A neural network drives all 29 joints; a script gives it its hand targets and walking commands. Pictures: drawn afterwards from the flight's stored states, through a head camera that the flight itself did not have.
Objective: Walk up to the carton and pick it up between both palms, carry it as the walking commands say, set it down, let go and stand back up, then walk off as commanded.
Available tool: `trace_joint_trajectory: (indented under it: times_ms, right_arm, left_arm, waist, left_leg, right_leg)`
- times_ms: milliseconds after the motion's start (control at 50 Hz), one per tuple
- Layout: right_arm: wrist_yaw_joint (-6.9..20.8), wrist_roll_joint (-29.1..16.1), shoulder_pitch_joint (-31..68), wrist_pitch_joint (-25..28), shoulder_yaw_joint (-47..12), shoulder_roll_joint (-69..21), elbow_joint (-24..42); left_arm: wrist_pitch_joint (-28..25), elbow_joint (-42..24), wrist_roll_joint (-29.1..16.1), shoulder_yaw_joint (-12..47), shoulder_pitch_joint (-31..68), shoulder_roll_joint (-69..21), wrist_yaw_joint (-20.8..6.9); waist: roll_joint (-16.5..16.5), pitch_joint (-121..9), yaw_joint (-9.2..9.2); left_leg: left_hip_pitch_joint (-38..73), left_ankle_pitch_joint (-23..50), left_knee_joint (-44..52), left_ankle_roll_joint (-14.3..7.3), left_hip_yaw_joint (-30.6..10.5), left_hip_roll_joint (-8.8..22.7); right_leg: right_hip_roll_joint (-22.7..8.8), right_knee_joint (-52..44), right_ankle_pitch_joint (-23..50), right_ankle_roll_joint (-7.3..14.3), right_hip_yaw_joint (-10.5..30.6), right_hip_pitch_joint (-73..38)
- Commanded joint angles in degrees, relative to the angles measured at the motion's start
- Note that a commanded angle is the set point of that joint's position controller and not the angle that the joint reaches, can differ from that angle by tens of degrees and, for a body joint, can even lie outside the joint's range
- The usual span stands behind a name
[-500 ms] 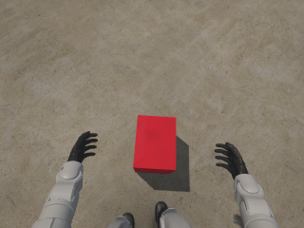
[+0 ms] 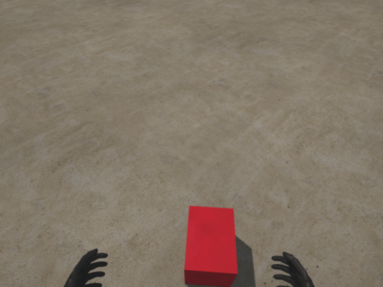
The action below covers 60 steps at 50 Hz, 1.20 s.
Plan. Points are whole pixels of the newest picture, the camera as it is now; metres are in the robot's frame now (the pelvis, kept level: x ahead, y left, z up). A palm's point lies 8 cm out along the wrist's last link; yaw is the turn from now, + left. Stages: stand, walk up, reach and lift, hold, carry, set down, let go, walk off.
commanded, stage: let go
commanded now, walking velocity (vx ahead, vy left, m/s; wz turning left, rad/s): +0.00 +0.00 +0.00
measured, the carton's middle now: (209, 246) +0.45 -0.08 -0.65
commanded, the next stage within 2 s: stand in 0.28 s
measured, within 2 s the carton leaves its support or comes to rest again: neither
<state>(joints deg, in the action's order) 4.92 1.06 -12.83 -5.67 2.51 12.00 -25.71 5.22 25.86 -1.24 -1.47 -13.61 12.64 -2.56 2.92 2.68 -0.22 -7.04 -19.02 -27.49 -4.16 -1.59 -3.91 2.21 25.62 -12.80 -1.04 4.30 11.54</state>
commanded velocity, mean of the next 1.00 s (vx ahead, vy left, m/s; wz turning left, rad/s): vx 0.00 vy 0.00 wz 0.00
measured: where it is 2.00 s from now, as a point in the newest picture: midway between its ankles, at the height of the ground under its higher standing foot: outside the picture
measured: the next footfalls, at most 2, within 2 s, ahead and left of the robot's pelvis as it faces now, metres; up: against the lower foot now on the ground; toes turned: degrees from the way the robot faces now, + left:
none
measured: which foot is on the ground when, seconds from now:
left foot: down 0.00-1.00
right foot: down 0.00-1.00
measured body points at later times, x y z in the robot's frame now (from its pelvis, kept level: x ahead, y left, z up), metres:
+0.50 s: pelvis +0.01 -0.04 -0.01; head -0.03 -0.05 +0.44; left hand +0.14 +0.26 -0.08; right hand +0.16 -0.32 -0.08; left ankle -0.05 +0.07 -0.74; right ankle +0.01 -0.14 -0.74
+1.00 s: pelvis +0.01 -0.04 +0.00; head -0.03 -0.05 +0.45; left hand +0.11 +0.26 -0.09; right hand +0.16 -0.33 -0.09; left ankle -0.05 +0.07 -0.74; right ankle +0.01 -0.14 -0.74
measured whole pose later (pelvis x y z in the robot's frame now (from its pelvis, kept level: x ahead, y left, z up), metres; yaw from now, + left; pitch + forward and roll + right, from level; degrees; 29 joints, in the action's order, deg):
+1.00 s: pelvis +0.01 -0.04 +0.00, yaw +4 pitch -2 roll -1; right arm -1.2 1.9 -14.5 1.2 1.1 20.6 -42.0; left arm -1.4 49.0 2.0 -3.7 -11.9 18.2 0.5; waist 2.0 -3.8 0.5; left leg -6.1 -19.5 -27.7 -0.9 -5.8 -2.2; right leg 3.6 26.7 -14.7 2.4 -0.1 10.1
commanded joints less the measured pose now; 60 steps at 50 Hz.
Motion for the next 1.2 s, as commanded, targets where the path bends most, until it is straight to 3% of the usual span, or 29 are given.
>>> trace_joint_trajectory:
  times_ms: [0, 60, 180, 240, 260, 280, 300, 340, 400, 600, 660, 960, 1180]
  right_arm:
    - [-0.3, 1.0, 4.4, -1.1, 3.2, 8.0, 7.2]
    - [-0.8, 1.4, 4.5, -2.3, 3.6, 8.5, 7.6]
    - [-2.1, 0.3, 3.4, -4.5, 2.1, 7.0, 8.8]
    - [-2.9, -0.3, 3.5, -5.3, 1.2, 6.4, 8.6]
    - [-3.3, -0.5, 3.5, -5.5, 1.1, 6.3, 8.6]
    - [-4.9, 0.3, 3.8, -0.8, 3.6, 13.2, 2.4]
    - [-5.3, 0.9, 2.3, 1.1, 3.2, 12.2, 1.6]
    - [-5.4, 1.2, 1.1, 3.2, 3.0, 12.0, 0.2]
    - [-5.1, 1.7, 0.3, 4.9, 2.8, 12.6, -2.4]
    - [-5.9, 1.3, 0.0, 7.1, 2.0, 16.1, -6.3]
    - [-6.2, 1.0, -0.6, 7.2, 1.7, 16.7, -7.5]
    - [-6.5, 0.8, 0.8, 7.9, 0.8, 17.9, -12.5]
    - [-6.3, 0.6, 1.9, 8.3, 0.2, 18.8, -16.6]
  left_arm:
    - [0.2, -6.4, -0.1, -0.6, 5.4, 3.8, -0.5]
    - [0.7, -6.6, 0.3, -1.0, 6.6, 4.3, -0.7]
    - [0.3, -5.5, 0.8, -2.2, 3.4, 5.1, 0.2]
    - [0.0, -4.7, 1.6, -2.8, 2.4, 5.2, 0.9]
    - [-0.1, -4.7, 1.8, -2.9, 2.8, 5.5, 1.0]
    - [-2.1, 3.8, 3.8, -5.4, 1.6, 13.2, 2.9]
    - [-3.0, 4.1, 4.4, -5.7, 1.6, 14.5, 3.6]
    - [-4.2, 5.2, 4.6, -5.5, 2.8, 13.4, 3.8]
    - [-5.7, 7.1, 4.4, -5.3, 4.8, 12.6, 3.6]
    - [-7.1, 12.4, 3.4, -5.3, 4.2, 14.9, 3.5]
    - [-7.2, 13.6, 3.3, -5.2, 3.8, 15.6, 3.6]
    - [-7.7, 19.1, 3.1, -4.5, 5.3, 16.6, 3.3]
    - [-7.7, 23.4, 2.8, -3.8, 5.8, 17.2, 3.0]
  waist:
    - [0.4, 3.1, -1.01]
    - [-0.4, 4.2, -1.38]
    - [-3.2, -2.2, -0.41]
    - [-2.2, -4.5, 0.52]
    - [-2.5, -4.7, 0.51]
    - [1.6, -11.1, 0.86]
    - [-0.2, -8.6, 0.18]
    - [-2.2, -6.2, -0.28]
    - [-3.2, -1.7, -0.47]
    - [-3.6, -5.9, 0.32]
    - [-3.4, -6.3, 0.37]
    - [-1.5, -3.5, 0.64]
    - [-2.3, -2.5, 0.99]
  left_leg:
    - [-16.2, 4.9, 12.4, 4.8, -4.6, 9.4]
    - [-16.1, 3.9, 11.8, 4.3, -3.9, 9.2]
    - [-5.6, 20.0, 5.1, 4.4, -2.2, 6.2]
    - [-5.2, 22.3, 3.9, 4.2, -1.7, 5.2]
    - [-6.1, 21.7, 3.7, 4.1, -1.5, 4.9]
    - [-4.2, 11.0, 0.8, 5.6, -2.2, 4.3]
    - [-4.8, 5.9, 1.6, 5.0, -3.2, 3.8]
    - [-4.4, 3.8, 1.6, 4.3, -4.7, 4.9]
    - [-6.6, 4.4, 1.8, 3.5, -6.3, 5.6]
    - [-6.6, 17.2, 0.9, 3.0, -7.8, 7.0]
    - [-5.9, 19.3, 0.9, 3.1, -7.9, 7.2]
    - [-5.3, 15.8, 4.3, 2.6, -9.5, 7.9]
    - [-5.4, 12.9, 6.9, 2.3, -10.4, 8.5]
  right_leg:
    - [2.2, 3.4, 6.6, -0.2, -4.9, -16.8]
    - [2.0, 3.4, 6.6, -0.4, -4.9, -18.3]
    - [0.1, 1.3, 10.8, 0.0, -3.3, -14.1]
    - [-0.6, 1.7, 14.6, 0.1, -2.1, -14.6]
    - [-0.9, 1.9, 16.1, 0.1, -1.7, -15.2]
    - [-5.4, 0.9, 11.8, 0.0, 1.6, -8.6]
    - [-5.7, -0.8, 6.0, 0.4, 2.8, -6.0]
    - [-5.9, -2.6, 0.6, 1.2, 4.2, -1.9]
    - [-6.0, -4.0, -1.2, 1.8, 5.4, 2.0]
    - [-6.4, -0.6, 17.4, 3.0, 3.8, -4.7]
    - [-6.7, -0.5, 19.6, 2.9, 3.7, -5.5]
    - [-7.1, -3.4, 12.5, 2.9, 4.0, -4.5]
    - [-7.5, -5.4, 8.8, 3.0, 4.4, -4.8]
